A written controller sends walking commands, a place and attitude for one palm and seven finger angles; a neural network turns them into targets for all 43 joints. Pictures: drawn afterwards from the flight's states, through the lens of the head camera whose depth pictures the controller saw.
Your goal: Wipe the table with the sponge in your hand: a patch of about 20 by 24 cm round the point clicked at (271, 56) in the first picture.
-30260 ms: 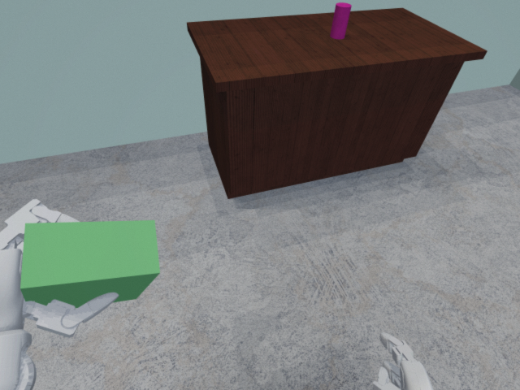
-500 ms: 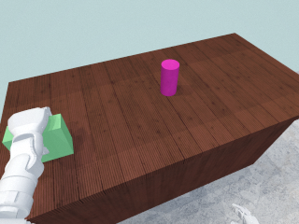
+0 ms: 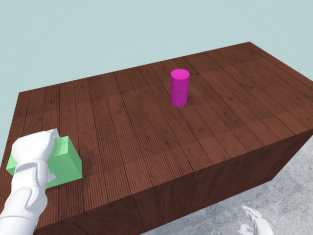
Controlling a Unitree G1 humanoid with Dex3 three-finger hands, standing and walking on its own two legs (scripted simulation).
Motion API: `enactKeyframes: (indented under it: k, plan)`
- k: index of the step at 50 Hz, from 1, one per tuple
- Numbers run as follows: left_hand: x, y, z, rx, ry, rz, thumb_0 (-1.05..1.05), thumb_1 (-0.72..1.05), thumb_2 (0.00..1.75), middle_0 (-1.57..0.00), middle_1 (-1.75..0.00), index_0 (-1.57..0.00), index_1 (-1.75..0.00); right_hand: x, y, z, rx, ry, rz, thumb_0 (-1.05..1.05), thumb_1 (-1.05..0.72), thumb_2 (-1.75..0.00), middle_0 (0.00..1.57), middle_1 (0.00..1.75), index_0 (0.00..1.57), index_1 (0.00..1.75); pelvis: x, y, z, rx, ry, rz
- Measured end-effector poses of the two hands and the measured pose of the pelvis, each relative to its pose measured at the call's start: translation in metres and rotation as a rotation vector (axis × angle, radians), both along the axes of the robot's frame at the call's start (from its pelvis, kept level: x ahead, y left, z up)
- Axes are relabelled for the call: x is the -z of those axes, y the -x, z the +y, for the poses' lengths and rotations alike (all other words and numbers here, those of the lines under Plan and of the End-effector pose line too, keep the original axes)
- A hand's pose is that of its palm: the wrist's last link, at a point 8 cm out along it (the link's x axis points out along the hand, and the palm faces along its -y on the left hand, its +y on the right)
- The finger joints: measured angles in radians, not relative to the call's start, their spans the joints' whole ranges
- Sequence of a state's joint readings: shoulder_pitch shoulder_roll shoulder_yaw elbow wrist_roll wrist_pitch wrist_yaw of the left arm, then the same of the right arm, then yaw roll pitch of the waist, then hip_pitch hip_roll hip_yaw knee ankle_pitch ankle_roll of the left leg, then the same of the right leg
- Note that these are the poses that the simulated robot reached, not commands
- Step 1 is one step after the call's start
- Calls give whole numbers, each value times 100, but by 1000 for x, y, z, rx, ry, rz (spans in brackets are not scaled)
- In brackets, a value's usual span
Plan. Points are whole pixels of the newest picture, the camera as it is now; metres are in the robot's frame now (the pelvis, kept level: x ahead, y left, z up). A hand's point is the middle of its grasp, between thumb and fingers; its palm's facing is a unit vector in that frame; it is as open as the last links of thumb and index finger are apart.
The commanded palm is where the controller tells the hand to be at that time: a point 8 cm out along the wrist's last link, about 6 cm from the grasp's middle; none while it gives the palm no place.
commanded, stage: wipe back along the first lane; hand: left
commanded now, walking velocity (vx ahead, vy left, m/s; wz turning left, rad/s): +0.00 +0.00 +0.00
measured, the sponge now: (52, 168) +0.28 +0.33 +0.01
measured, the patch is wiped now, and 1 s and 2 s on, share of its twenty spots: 1.00 1.00 1.00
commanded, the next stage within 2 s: lift the sponge slowly off the table in 0.56 s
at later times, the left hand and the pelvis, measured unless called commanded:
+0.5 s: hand (44, 175) +0.23 +0.31 +0.05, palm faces -0.01 -0.05 -1.00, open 10.2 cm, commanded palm +0.19 +0.29 +0.08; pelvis +0.00 +0.00 +0.00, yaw +0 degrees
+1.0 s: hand (45, 185) +0.21 +0.29 +0.05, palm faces -0.03 -0.06 -1.00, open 10.2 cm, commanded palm +0.19 +0.28 +0.11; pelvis -0.01 -0.01 +0.00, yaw +1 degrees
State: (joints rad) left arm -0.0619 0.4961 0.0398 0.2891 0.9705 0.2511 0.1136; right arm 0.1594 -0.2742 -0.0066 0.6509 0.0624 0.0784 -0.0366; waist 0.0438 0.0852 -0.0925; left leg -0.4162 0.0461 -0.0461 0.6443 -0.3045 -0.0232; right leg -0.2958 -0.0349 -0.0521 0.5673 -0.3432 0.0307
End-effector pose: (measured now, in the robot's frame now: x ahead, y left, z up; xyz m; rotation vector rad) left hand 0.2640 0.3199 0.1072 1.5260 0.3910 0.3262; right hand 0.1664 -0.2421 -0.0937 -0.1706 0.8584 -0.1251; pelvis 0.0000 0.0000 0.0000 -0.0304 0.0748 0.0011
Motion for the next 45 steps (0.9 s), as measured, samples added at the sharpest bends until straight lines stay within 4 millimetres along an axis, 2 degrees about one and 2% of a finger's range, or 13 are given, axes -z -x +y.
enactKeyframes:
  k: [11,26,35,45]
  plan:
    - [1,13,-8,-10,6,2,0,-50,104,-68,-133,-72,-135,-5,-19,7,-32,-17,-54,2,-90,-90,20,30,20,30,-1,-1,-3,-3,-4,-13]
    - [1,51,-23,2,24,-31,0,-49,104,-68,-133,-71,-135,-17,-38,14,-68,-30,-132,2,-90,-90,20,30,20,30,-1,-2,-4,-1,-6,-42]
    - [1,68,-30,7,26,-37,0,-49,104,-68,-133,-71,-135,-21,-42,21,-86,-41,-165,2,-90,-90,20,30,20,30,-1,3,-5,-1,-7,-59]
    - [1,69,-31,12,35,-16,0,-49,104,-68,-133,-71,-135,-22,-37,22,-95,-32,-171,2,-90,-90,20,30,20,30,-1,9,-8,-6,-8,-78]
